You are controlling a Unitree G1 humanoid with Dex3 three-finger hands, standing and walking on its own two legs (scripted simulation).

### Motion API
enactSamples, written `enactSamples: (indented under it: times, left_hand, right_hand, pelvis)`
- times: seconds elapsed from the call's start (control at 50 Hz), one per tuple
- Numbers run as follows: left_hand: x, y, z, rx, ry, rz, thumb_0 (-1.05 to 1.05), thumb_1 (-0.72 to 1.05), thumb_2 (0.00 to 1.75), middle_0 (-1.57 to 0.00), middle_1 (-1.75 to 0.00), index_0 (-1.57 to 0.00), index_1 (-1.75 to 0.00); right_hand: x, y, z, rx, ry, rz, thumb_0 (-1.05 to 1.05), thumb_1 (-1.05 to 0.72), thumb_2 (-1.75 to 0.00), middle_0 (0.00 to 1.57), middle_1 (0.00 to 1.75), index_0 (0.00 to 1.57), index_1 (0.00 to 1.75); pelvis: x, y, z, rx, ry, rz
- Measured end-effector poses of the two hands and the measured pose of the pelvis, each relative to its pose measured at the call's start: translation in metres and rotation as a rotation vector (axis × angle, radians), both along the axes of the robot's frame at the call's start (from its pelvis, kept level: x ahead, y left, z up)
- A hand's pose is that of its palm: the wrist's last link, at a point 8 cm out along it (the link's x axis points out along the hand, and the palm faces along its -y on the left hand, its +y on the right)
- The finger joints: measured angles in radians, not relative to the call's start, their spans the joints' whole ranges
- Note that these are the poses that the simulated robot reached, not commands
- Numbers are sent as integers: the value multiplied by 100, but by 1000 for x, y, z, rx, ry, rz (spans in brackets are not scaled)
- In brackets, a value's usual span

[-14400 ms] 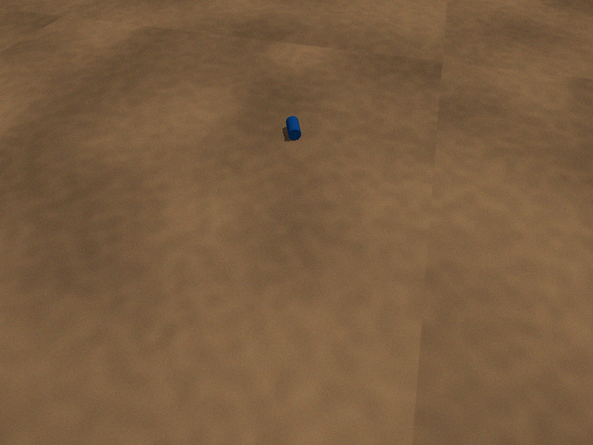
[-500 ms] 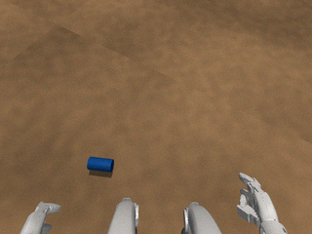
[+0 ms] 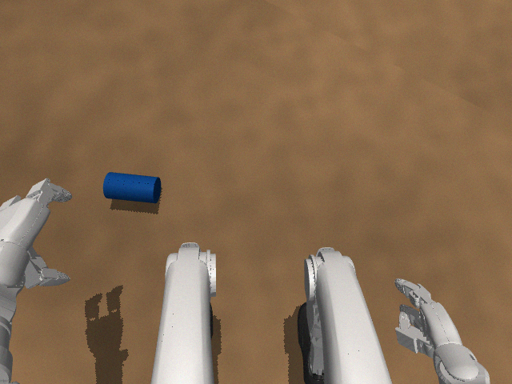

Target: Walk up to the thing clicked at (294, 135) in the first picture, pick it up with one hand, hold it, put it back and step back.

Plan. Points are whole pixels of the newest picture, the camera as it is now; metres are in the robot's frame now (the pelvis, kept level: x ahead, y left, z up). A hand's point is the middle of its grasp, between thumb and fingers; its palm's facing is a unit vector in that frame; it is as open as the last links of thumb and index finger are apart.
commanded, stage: rise first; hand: left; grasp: from above
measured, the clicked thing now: (133, 187) +0.49 +0.34 -0.43
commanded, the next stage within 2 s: none
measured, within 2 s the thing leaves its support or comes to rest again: neither
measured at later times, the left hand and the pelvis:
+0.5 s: hand (73, 210) +0.38 +0.38 -0.23, palm faces -0.48 -0.18 -0.86, open 14.2 cm; pelvis -0.03 +0.01 -0.11, yaw -5 degrees
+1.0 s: hand (81, 199) +0.41 +0.39 -0.27, palm faces -0.47 -0.06 -0.88, open 14.2 cm; pelvis -0.02 +0.02 -0.14, yaw -7 degrees
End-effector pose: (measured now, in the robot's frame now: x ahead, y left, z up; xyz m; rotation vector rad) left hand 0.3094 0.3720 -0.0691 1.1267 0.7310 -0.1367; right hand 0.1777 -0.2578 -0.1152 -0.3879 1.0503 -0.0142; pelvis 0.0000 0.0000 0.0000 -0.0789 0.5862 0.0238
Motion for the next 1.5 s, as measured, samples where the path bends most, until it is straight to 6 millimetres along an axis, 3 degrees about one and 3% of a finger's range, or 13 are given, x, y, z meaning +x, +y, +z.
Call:
enactSamples:
  times: [0.12, 0.24, 0.4, 0.62, 0.98, 1.28, 1.5]
  left_hand:
    - [27, 3, -34, 50, -18, -116, 0, -57, 106, -9, -101, -7, -104]
    - [44, 5, -63, 78, -37, -207, 0, -54, 107, -7, -100, -5, -102]
    - [65, 12, -90, 120, -76, -288, 0, -53, 108, -6, -96, -4, -98]
    - [88, 17, -116, 162, -102, -358, 0, -51, 105, -6, -95, -4, -96]
    - [107, 21, -142, 204, -121, -443, 0, -49, 100, -6, -98, -6, -97]
    - [122, 16, -159, 223, -134, -483, 0, -51, 99, -7, -99, -7, -99]
    - [129, 13, -170, 229, -149, -479, 0, -51, 99, -8, -101, -8, -100]
  right_hand:
    - [-52, -5, -44, -22, 141, -42, 0, -90, -90, 20, 30, 20, 30]
    - [-99, -10, -68, -53, 259, -76, 0, -87, -89, 20, 30, 20, 30]
    - [-131, -13, -85, -99, 343, -79, 0, -85, -88, 20, 30, 20, 30]
    - [-128, -9, -94, -145, 356, -58, 0, -85, -89, 20, 30, 20, 30]
    - [-109, 1, -102, -170, 370, -35, 0, -88, -89, 20, 30, 20, 30]
    - [-116, 4, -120, -160, 422, -42, 0, -90, -90, 20, 30, 20, 30]
    - [-121, 3, -121, -165, 447, -58, 0, -91, -90, 20, 30, 20, 30]
  pelvis:
    - [-14, 1, -40, -16, -9, -16]
    - [-23, 3, -71, -33, -30, -27]
    - [-29, 7, -101, -56, -57, -37]
    - [-28, 14, -123, -89, -76, -45]
    - [-21, 24, -139, -118, -75, -55]
    - [-17, 23, -154, -121, -80, -69]
    - [-13, 23, -157, -125, -72, -76]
